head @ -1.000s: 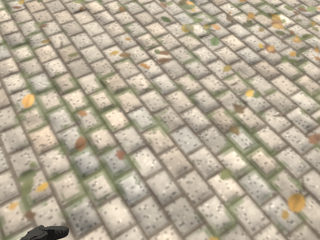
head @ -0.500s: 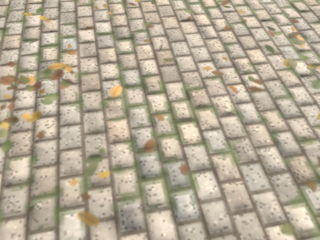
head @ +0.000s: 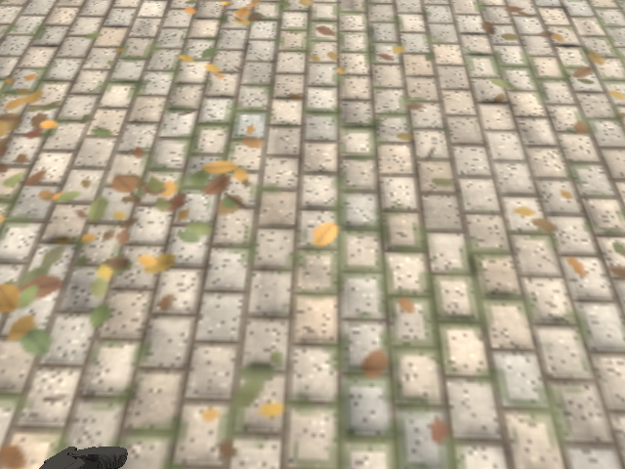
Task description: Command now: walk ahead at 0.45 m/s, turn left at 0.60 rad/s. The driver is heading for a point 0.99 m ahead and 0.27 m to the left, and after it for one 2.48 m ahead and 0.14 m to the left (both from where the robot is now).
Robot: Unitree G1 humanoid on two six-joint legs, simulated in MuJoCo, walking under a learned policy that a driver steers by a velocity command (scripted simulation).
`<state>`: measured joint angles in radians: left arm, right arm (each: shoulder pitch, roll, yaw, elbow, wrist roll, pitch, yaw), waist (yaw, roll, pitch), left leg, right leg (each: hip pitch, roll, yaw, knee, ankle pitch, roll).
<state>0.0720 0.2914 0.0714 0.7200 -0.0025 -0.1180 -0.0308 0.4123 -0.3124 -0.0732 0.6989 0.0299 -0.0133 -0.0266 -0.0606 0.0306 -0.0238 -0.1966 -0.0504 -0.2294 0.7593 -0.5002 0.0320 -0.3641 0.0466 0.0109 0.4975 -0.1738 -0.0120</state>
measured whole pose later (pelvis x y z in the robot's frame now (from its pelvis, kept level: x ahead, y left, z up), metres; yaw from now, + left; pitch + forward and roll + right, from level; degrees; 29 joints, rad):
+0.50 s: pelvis +0.26 +0.07 -0.02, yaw +18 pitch +1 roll -1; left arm 0.30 0.31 0.05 0.82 -0.02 -0.07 0.00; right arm 0.11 -0.31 -0.07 0.56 0.02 -0.03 0.04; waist 0.04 0.00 0.09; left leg -0.51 -0.06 0.03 0.66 -0.18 0.11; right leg -0.18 -0.05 -0.03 1.10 -0.48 0.01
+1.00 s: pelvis +0.56 +0.13 -0.01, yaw +28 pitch +2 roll +0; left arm 0.10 0.28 0.03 0.70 0.00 -0.11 -0.04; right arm 0.38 -0.30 -0.05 0.77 0.02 -0.04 0.00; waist -0.05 0.02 0.03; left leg -0.19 -0.07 -0.15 0.93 -0.48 0.04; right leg -0.44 0.03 -0.03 0.56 -0.16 -0.05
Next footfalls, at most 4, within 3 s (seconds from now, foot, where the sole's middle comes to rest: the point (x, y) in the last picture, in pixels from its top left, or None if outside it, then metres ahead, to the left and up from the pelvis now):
0.42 left None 0.37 0.18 -0.77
0.94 right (263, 375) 0.72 0.10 -0.77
1.46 left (121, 320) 0.89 0.45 -0.77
1.98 right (191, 213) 1.24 0.30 -0.77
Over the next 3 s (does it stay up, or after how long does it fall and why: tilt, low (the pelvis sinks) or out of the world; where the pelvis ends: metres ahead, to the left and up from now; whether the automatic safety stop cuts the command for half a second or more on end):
stays up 1.61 0.34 -0.01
